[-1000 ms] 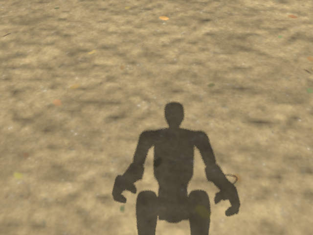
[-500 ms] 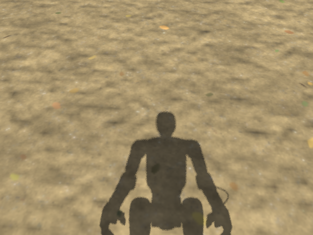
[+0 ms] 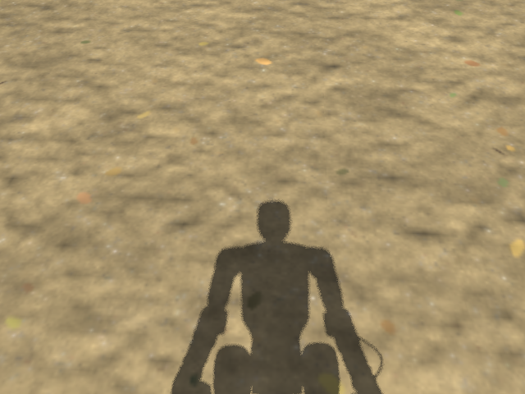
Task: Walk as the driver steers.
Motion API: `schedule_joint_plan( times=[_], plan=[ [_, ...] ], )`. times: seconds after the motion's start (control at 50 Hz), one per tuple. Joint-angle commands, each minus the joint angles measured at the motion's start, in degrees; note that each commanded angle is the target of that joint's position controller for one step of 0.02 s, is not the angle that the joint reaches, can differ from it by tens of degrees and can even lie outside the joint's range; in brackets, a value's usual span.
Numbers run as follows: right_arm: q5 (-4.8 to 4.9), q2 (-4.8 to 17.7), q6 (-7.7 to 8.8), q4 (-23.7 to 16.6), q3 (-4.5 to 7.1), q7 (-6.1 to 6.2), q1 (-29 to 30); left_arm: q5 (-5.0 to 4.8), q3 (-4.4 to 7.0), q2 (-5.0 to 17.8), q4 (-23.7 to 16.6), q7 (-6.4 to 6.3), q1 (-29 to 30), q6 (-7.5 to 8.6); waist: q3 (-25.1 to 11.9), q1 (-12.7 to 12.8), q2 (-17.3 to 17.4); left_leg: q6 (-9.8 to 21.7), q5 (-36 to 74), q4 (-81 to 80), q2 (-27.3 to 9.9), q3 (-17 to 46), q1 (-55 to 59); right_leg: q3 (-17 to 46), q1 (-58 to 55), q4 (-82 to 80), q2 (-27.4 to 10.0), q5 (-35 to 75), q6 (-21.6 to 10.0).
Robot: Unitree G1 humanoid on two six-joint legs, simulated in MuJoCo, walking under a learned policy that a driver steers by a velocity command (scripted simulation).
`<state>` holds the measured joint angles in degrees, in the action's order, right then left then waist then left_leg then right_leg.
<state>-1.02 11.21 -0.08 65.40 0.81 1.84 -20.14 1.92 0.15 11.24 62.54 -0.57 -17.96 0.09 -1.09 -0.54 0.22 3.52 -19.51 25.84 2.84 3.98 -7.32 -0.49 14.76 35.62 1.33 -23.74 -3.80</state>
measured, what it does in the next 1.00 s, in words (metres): walks ahead: left foot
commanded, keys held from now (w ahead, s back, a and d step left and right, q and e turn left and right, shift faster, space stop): w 1.00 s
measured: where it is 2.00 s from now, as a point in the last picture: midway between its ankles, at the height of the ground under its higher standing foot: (289, 300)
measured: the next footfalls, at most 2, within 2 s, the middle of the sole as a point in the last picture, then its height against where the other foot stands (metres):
left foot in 0.52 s outside the picture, level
right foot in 1.06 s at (318, 335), level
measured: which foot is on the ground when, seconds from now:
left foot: down 0.00-0.08, up 0.10-0.50, down 0.52-1.00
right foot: down 0.00-0.52, up 0.54-1.00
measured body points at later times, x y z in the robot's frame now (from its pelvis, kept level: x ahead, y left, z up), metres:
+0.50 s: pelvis +0.22 -0.02 -0.02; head +0.26 -0.02 +0.43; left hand +0.08 +0.19 -0.15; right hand +0.42 -0.23 -0.14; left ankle +0.36 +0.04 -0.73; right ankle +0.01 -0.10 -0.73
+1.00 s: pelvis +0.50 -0.02 -0.01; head +0.54 -0.03 +0.44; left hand +0.70 +0.18 -0.12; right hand +0.40 -0.25 -0.15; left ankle +0.36 +0.04 -0.74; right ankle +0.67 -0.13 -0.71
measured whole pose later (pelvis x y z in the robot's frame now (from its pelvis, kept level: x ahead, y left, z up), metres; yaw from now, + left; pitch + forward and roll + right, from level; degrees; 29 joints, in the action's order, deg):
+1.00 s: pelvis +0.50 -0.02 -0.01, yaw +0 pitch +1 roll +1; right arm -1.3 9.3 5.7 62.5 1.0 0.8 -27.8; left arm 1.2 1.4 10.2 50.9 1.6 0.0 2.5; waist 3.5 -4.2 -1.2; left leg 4.6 -18.6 10.5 5.3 -3.8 7.2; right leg -4.7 32.7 34.4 -2.7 -3.4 -3.9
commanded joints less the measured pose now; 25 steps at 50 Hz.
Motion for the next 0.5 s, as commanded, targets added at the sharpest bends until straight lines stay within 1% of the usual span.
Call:
schedule_joint_plan(
  times=[0.02,0.04,0.06,0.08,0.1,0.12,0.14,0.16,0.18,0.2,0.22,0.24,0.26,0.28,0.32,0.36,0.38,0.4,0.42,0.44,0.46,0.48,0.5],
  plan=[
    [-0.14,9.24,0.97,-1.11,2.39,-0.17,-2.79,-0.06,0.88,3.45,-5.21,0.82,4.09,2.66,10.30,-0.12,7.21,10.10,-20.61,-16.22,-16.55,21.24,-4.71,-1.63,8.82,1.14,-1.46,-0.96,-0.90],
    [0.18,9.06,1.20,-1.86,2.53,-0.30,-0.53,-0.46,0.93,2.72,-4.48,1.02,0.66,3.17,10.40,2.15,7.12,9.01,-19.05,-14.16,-14.77,18.08,-9.07,-2.40,2.06,-4.09,-0.93,0.30,-1.50],
    [0.43,8.05,1.44,-2.94,2.48,-0.39,2.36,-1.02,1.15,2.21,-2.33,0.89,-5.44,3.59,10.36,5.17,5.76,7.16,-16.63,-10.19,-11.44,13.90,-16.08,-2.67,-8.83,-9.91,0.56,2.54,-1.83],
    [0.30,5.91,2.08,-4.59,2.04,-0.56,5.12,-0.90,1.92,4.18,-0.25,0.34,-12.01,4.02,9.83,7.73,-0.10,4.86,-11.85,-0.90,-7.05,8.14,-23.95,4.57,-18.94,-15.40,-3.32,0.87,-2.37],
    [0.71,1.31,2.87,-7.06,0.86,-1.19,6.97,-0.69,3.69,10.56,1.40,-0.04,-19.70,4.24,6.75,9.86,-15.15,1.83,-8.30,18.17,1.06,-3.22,-33.17,27.12,-26.18,-26.11,-16.09,-14.26,-6.06],
    [-1.31,5.40,3.25,-8.29,1.69,-1.55,8.00,-0.95,4.16,11.55,2.72,0.00,-22.02,3.68,8.29,8.55,-12.82,1.88,-11.13,29.32,-0.20,-4.21,-37.63,36.86,-23.82,-28.39,-22.93,-15.63,-8.80],
    [-1.87,5.58,3.56,-7.93,1.87,-2.14,8.08,-0.69,3.38,8.37,0.91,0.12,-16.49,3.75,11.23,5.31,-5.17,2.39,-6.31,35.02,-3.42,-2.23,-37.99,33.18,-19.55,-27.67,-21.63,-12.69,-8.84],
    [-1.32,3.83,4.02,-7.35,1.52,-2.68,7.11,-0.61,3.00,6.97,-0.71,0.31,-12.25,4.21,11.58,3.29,-2.85,2.22,-1.46,36.28,-5.02,-1.84,-36.67,27.91,-16.67,-28.02,-19.37,-6.43,-8.13],
    [-1.01,3.34,4.33,-7.17,1.52,-3.14,6.80,-0.66,2.74,6.28,-1.70,0.31,-9.82,4.69,10.79,1.98,-2.41,1.78,2.22,35.90,-6.18,-2.13,-35.14,23.17,-15.78,-28.79,-17.17,-0.82,-7.32],
    [-1.21,3.82,4.23,-7.26,1.75,-3.50,6.99,-0.79,2.30,5.17,-1.78,0.21,-9.31,5.19,9.95,1.40,-2.87,1.12,4.53,35.15,-6.65,-3.02,-34.40,19.10,-15.97,-29.01,-15.43,5.90,-6.64],
    [-1.30,3.93,3.91,-7.26,1.88,-3.69,6.95,-0.84,2.00,4.42,-1.27,0.13,-10.26,5.51,8.81,1.22,-3.61,0.58,5.92,35.10,-6.35,-4.32,-33.97,15.47,-16.89,-28.39,-13.90,14.02,-6.19],
    [-1.26,3.88,3.57,-7.67,1.98,-3.76,7.51,-0.94,1.78,4.10,-0.49,0.05,-12.10,5.73,7.90,1.18,-4.38,0.20,6.69,35.03,-5.92,-5.50,-34.47,12.78,-18.21,-27.19,-13.20,22.83,-5.97],
    [-1.18,3.61,3.25,-8.29,1.98,-3.75,8.79,-1.04,1.55,3.77,0.20,-0.02,-13.75,5.86,7.34,1.25,-4.66,-0.16,7.26,34.65,-5.58,-6.53,-35.21,10.48,-19.15,-26.17,-12.62,30.27,-5.84],
    [-1.06,3.17,3.00,-9.24,1.85,-3.73,10.86,-1.05,1.33,3.57,0.61,-0.09,-14.84,5.91,7.28,1.47,-4.82,-0.51,7.93,33.44,-5.19,-7.53,-35.57,8.72,-19.04,-25.72,-12.11,35.24,-5.79],
    [-0.79,2.32,2.73,-11.79,1.37,-3.75,16.68,-0.95,0.98,3.55,0.71,-0.24,-15.33,5.92,8.39,2.19,-5.26,-0.96,9.85,27.74,-4.28,-9.47,-34.91,6.39,-17.05,-26.14,-11.04,39.92,-5.71],
    [-0.40,1.34,2.66,-14.05,0.67,-3.79,22.00,-0.93,0.66,3.50,0.72,-0.48,-15.19,5.93,9.73,2.89,-5.72,-0.88,12.44,18.88,-3.13,-11.25,-31.27,4.50,-14.48,-26.66,-10.01,42.28,-5.33],
    [-0.15,1.10,2.63,-14.86,0.39,-3.77,23.75,-0.90,0.64,3.90,0.88,-0.61,-15.48,5.99,10.01,3.23,-6.22,-0.48,13.46,14.92,-2.39,-12.13,-28.64,3.95,-13.80,-26.86,-10.04,44.05,-5.26],
    [0.01,1.36,2.58,-15.40,0.31,-3.65,24.37,-0.86,0.70,4.51,1.06,-0.69,-15.61,6.07,9.91,3.14,-6.74,0.23,13.88,12.07,-1.71,-12.82,-25.87,3.66,-13.78,-26.71,-10.54,46.90,-5.20],
    [0.08,2.09,2.55,-15.69,0.46,-3.40,23.85,-0.85,0.79,5.15,1.19,-0.76,-15.33,6.20,9.36,2.45,-7.08,1.25,13.97,10.23,-1.03,-13.11,-22.93,3.38,-14.39,-25.64,-11.32,51.83,-5.02],
    [0.11,3.15,2.62,-15.50,0.83,-3.02,21.84,-0.90,0.89,5.74,1.16,-0.81,-14.50,6.38,7.99,1.06,-7.09,2.46,13.75,9.09,-0.02,-13.10,-19.32,2.76,-15.48,-22.79,-11.87,59.52,-4.62],
    [0.12,4.42,2.83,-14.59,1.38,-2.60,18.01,-0.94,1.07,6.40,1.05,-0.94,-13.62,6.47,5.65,-0.89,-7.12,3.58,12.85,8.47,1.19,-12.87,-14.93,2.23,-16.87,-18.08,-12.27,66.75,-4.16],
    [0.21,5.85,3.22,-12.54,2.17,-2.20,11.20,-0.91,1.28,7.05,0.88,-1.02,-12.64,6.36,2.02,-3.82,-6.98,4.75,12.22,7.21,2.16,-12.05,-8.80,1.85,-18.09,-10.43,-12.30,70.58,-3.77],
    [0.11,6.90,3.68,-9.69,2.99,-1.76,2.53,-1.22,1.48,7.65,0.54,-0.94,-11.15,6.09,-2.12,-7.68,-6.26,5.89,14.45,2.90,2.00,-11.41,0.79,0.91,-16.08,-0.10,-11.43,67.58,-3.24]
  ],
)
Over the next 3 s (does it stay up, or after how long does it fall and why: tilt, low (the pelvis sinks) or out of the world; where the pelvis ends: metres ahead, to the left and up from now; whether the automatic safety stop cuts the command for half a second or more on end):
stays up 1.28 -0.04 0.00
